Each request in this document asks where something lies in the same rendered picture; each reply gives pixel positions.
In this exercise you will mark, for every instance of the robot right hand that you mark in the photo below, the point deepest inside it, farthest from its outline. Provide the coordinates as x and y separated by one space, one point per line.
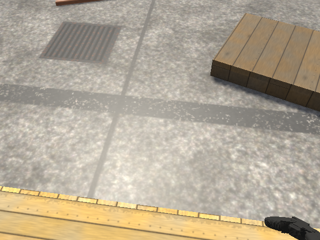
294 226

